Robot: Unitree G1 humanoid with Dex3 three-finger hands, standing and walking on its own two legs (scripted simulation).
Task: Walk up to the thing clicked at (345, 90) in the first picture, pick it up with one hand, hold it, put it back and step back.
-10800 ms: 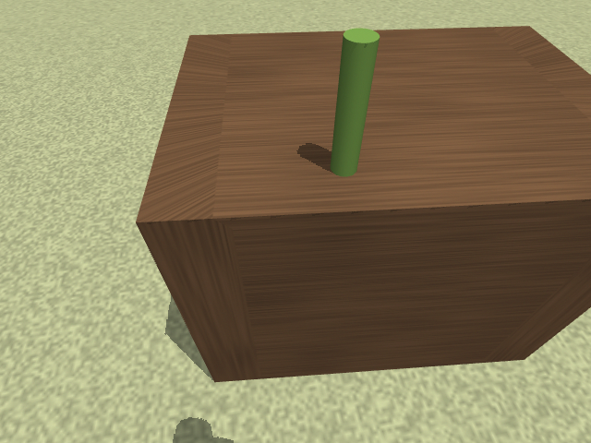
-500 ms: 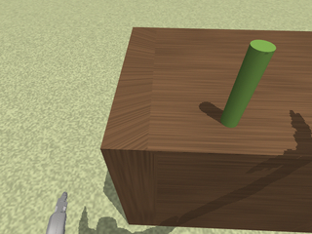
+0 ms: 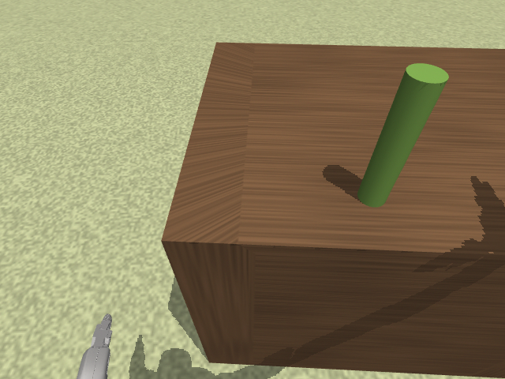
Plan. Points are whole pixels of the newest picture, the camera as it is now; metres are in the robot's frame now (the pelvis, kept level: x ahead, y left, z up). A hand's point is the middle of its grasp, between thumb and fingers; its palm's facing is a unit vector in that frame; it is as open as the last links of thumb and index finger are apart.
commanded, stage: go down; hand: right
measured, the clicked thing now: (394, 146) +0.45 -0.19 +0.15
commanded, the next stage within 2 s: approach in 0.30 s
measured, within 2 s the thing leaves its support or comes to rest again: neither
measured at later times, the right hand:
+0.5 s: hand out of the picture +0.36 -0.37 +0.23, palm faces +0.15 +0.99 +0.00, open 17.5 cm
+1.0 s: hand (428, 187) +0.43 -0.26 +0.09, palm faces +0.10 +0.99 +0.04, open 17.4 cm
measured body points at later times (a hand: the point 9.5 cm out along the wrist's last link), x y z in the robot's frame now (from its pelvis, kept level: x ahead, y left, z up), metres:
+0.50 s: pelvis -0.01 +0.00 +0.00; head +0.01 +0.00 +0.45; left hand +0.15 +0.26 -0.07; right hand +0.34 -0.42 +0.23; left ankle -0.02 +0.13 -0.73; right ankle +0.00 -0.13 -0.73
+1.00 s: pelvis -0.02 +0.00 -0.02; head +0.04 -0.02 +0.43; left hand +0.12 +0.26 -0.08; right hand +0.42 -0.31 +0.09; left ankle -0.02 +0.13 -0.73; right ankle +0.00 -0.13 -0.73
